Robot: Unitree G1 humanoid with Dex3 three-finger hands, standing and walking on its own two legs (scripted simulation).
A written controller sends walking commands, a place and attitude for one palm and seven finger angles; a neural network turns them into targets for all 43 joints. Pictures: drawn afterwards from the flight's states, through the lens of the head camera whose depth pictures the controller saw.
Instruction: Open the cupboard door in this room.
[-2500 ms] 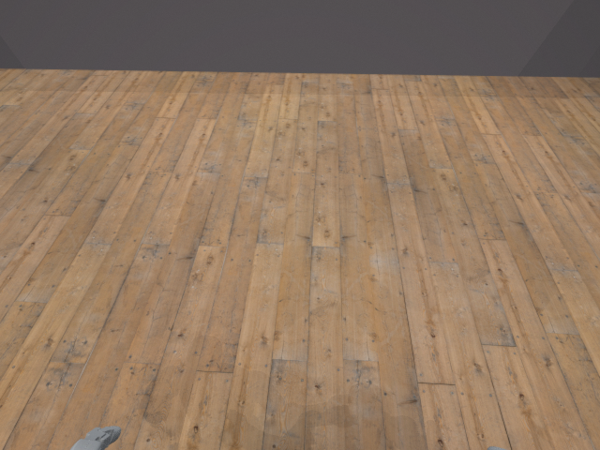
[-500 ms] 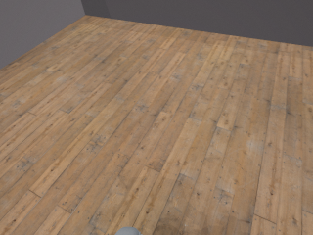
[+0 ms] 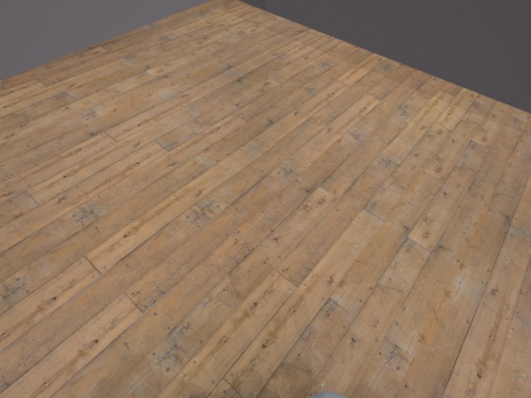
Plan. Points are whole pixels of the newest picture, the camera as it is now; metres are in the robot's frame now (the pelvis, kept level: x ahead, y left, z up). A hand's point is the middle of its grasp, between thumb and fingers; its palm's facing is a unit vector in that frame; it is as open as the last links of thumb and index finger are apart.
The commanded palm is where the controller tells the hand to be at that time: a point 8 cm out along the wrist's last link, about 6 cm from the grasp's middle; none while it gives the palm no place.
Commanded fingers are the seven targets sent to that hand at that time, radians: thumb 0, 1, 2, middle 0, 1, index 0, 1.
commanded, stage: turn or walk to find it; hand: left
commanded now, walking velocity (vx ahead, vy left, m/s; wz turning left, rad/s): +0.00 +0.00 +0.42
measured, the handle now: out of the picture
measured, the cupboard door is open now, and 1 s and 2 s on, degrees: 0 0 0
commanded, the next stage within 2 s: none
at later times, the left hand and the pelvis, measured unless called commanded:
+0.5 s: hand out of the picture +0.02 +0.15 -0.15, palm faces +0.23 -0.93 -0.27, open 7.4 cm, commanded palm none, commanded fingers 0.00 0.90 0.90 -0.20 -0.30 -0.20 -0.30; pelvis -0.03 -0.06 +0.00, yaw +14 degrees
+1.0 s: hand out of the picture -0.13 +0.21 -0.18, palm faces +0.47 -0.86 -0.23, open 7.4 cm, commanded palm none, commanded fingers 0.00 0.90 0.90 -0.20 -0.30 -0.20 -0.30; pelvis -0.07 +0.00 +0.00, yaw +25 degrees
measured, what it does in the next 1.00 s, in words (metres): steps on the spot, turning left: right foot, then left foot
